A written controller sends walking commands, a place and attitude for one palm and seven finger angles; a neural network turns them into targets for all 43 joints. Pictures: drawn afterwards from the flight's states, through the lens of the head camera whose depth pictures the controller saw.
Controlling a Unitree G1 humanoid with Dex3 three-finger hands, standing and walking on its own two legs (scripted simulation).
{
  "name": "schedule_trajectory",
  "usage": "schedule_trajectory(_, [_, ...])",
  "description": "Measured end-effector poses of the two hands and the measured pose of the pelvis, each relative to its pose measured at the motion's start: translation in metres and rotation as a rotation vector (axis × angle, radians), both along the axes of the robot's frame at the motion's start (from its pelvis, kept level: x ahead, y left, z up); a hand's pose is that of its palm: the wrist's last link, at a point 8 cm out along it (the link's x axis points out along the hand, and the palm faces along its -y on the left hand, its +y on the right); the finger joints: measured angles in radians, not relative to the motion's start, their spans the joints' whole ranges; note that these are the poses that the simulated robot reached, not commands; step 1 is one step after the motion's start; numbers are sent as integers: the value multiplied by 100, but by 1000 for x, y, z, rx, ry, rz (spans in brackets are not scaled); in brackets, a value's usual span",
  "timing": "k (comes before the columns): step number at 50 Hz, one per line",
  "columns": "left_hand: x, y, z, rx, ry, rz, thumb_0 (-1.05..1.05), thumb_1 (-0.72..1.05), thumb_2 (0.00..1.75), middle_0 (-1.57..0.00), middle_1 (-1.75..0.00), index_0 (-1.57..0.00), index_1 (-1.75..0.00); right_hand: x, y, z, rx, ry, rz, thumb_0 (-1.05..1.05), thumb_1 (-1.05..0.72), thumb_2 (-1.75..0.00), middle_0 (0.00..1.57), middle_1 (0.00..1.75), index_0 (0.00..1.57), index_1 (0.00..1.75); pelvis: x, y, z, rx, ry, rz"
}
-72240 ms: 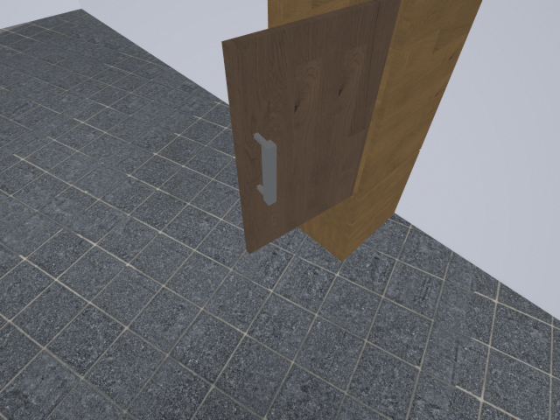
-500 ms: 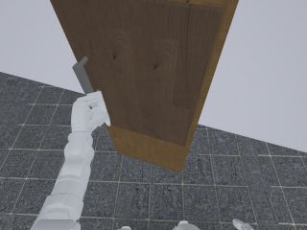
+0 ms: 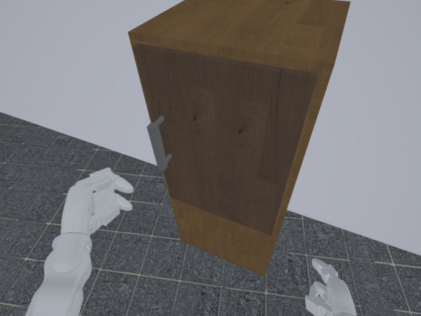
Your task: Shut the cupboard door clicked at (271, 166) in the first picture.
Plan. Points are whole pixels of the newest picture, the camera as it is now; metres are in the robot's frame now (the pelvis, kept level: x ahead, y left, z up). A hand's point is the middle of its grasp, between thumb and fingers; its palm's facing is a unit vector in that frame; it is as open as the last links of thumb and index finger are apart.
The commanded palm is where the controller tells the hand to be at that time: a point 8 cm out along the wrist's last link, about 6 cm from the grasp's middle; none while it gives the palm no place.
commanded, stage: draw the hand back to the body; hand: left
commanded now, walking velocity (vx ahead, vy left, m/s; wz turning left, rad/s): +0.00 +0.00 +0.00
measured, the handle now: (161, 143) +0.57 +0.20 -0.02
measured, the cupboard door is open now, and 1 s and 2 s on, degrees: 0 0 0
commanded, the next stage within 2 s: step back with the hand held close in 0.78 s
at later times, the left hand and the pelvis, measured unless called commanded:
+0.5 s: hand (20, 227) +0.19 +0.29 +0.16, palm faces +0.48 -0.76 -0.44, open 6.8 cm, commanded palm +0.15 +0.31 +0.18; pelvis +0.01 +0.01 +0.00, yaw +0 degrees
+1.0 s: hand (31, 225) +0.20 +0.28 +0.16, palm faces +0.45 -0.78 -0.44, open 7.4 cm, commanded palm +0.14 +0.31 +0.18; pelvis +0.00 +0.01 +0.00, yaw +0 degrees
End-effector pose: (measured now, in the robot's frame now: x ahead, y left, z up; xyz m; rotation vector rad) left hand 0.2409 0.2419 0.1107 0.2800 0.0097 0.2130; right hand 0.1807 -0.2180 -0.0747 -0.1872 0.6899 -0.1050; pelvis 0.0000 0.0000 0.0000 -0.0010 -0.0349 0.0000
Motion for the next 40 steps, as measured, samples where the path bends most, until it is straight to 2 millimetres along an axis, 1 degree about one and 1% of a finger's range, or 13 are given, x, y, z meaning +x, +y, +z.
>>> schedule_trajectory(5, [-21, 17, 14, 29, -22, 57, 2, 90, 90, -85, -101, -85, -100, 7, 13, 4, 7, -16, 40, 1, -90, -90, 20, 30, 20, 30, 3, 5, 3, -2, -23, 4])
schedule_trajectory(11, [-43, 38, 33, 86, -57, 122, 2, 90, 90, -69, -83, -69, -83, 8, 22, 1, 18, -10, 61, 1, -90, -90, 20, 30, 20, 30, 8, 9, 5, -5, -33, 4])
schedule_trajectory(16, [-62, 55, 51, 151, -87, 176, 2, 90, 90, -55, -68, -55, -68, 5, 23, -3, 22, 0, 61, 1, -90, -90, 20, 30, 20, 30, 10, 11, 5, -7, -35, 3])
schedule_trajectory(21, [-82, 70, 67, 220, -112, 229, 2, 90, 90, -42, -53, -42, -53, 2, 19, -5, 17, 5, 52, 1, -90, -90, 20, 30, 20, 30, 12, 12, 5, -8, -34, 1])
schedule_trajectory(24, [-92, 76, 72, 244, -122, 261, 2, 90, 90, -34, -45, -34, -45, 2, 16, -6, 10, 4, 49, 1, -90, -90, 20, 30, 20, 30, 11, 12, 5, -9, -35, 3])
schedule_trajectory(27, [-95, 77, 69, 232, -122, 280, 1, 90, 90, -29, -39, -29, -39, 1, 14, -6, 0, 5, 53, 1, -90, -90, 20, 30, 20, 30, 9, 13, 5, -8, -37, 7])
schedule_trajectory(33, [-90, 69, 62, 196, -120, 258, 2, 90, 90, -23, -33, -23, -33, 0, 10, -3, -12, -7, 44, 1, -90, -90, 20, 30, 20, 30, 7, 11, 5, -5, -38, 6])
schedule_trajectory(40, [-87, 64, 67, 207, -148, 223, 2, 89, 90, -22, -31, -22, -31, -2, 8, 2, -5, -35, 30, 1, -90, -90, 20, 30, 20, 30, 6, 8, 5, -7, -45, -3])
